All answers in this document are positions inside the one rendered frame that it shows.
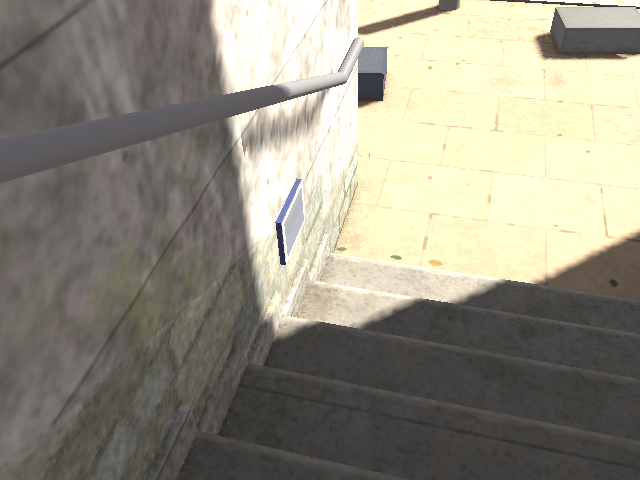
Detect stairs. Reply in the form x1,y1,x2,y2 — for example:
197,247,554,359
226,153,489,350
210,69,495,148
176,253,640,480

